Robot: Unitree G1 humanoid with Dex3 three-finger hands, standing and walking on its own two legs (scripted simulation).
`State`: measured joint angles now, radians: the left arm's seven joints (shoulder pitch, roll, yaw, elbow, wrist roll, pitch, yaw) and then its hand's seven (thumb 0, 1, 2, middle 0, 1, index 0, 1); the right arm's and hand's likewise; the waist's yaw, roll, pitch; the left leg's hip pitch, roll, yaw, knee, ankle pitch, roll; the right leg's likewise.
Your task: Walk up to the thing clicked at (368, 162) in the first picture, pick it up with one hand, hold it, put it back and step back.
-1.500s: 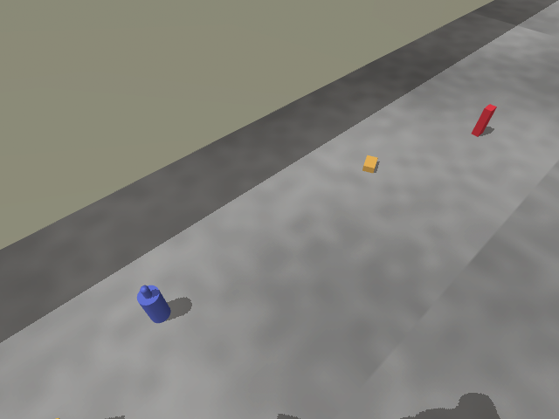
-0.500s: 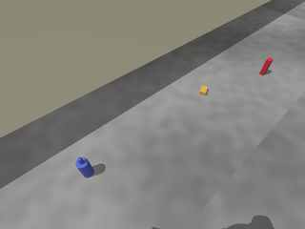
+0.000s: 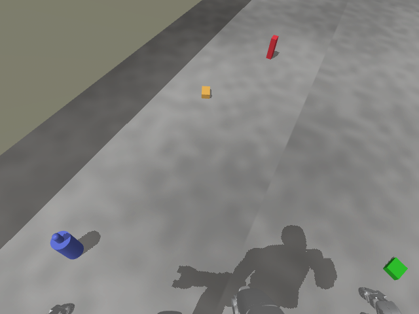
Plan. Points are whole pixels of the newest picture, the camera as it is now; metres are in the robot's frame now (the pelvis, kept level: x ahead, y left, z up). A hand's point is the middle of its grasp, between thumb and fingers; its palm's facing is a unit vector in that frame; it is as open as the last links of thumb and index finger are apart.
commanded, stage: walk up
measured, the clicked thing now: (205, 92) +1.55 +0.05 -0.76
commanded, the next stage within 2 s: none
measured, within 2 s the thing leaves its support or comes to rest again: neither
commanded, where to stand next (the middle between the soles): +0.06 -0.06 m, yaw -41 degrees
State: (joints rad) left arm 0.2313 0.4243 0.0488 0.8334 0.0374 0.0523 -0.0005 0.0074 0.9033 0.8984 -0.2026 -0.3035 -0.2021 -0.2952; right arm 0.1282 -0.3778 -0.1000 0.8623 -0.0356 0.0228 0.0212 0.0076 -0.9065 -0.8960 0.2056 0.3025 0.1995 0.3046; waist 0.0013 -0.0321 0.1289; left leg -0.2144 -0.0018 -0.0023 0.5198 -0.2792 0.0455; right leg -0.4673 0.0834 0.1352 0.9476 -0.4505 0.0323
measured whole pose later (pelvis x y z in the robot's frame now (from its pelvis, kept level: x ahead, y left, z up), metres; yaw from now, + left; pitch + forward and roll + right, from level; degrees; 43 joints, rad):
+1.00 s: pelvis +0.04 -0.01 -0.01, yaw -33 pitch -2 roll -1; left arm 0.30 0.44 0.06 0.80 0.01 0.05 -0.02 0.01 0.90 0.90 -0.20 -0.30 -0.20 -0.30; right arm 0.24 -0.37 -0.04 0.75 -0.03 -0.04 0.01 0.01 -0.90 -0.90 0.21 0.30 0.20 0.31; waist 0.00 -0.07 0.13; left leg -0.31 0.07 0.10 0.60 -0.25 0.03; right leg -0.43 0.04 0.11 1.07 -0.43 0.00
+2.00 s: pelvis +0.03 -0.01 +0.00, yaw -44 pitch -2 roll +1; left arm 0.11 0.36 0.00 1.09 0.01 -0.01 -0.01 0.01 0.90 0.90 -0.20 -0.30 -0.20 -0.30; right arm 0.12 -0.38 -0.01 1.08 -0.01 -0.01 0.03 0.01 -0.91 -0.90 0.21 0.30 0.20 0.30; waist -0.01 0.01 0.06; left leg -0.17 0.06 0.08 0.46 -0.24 -0.03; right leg -0.22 0.01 0.12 0.48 -0.22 0.03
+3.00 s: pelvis +0.03 -0.01 +0.01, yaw -41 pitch -3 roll +0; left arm 0.13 0.36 -0.01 1.12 0.01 -0.01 -0.01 0.00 0.90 0.90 -0.20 -0.30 -0.20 -0.30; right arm 0.11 -0.35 -0.02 1.14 -0.02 0.00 0.03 0.01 -0.91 -0.90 0.21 0.30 0.20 0.30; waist -0.01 0.00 0.05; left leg -0.12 0.03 0.04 0.34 -0.17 -0.02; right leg -0.15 -0.02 0.09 0.36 -0.16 0.04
